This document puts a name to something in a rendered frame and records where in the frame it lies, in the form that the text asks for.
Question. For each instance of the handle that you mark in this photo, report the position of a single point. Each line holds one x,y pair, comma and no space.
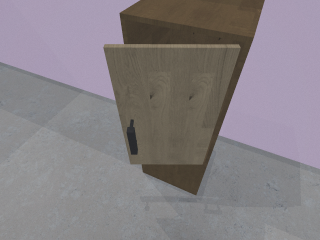
131,135

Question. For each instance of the cupboard door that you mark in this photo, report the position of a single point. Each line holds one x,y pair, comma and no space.
173,93

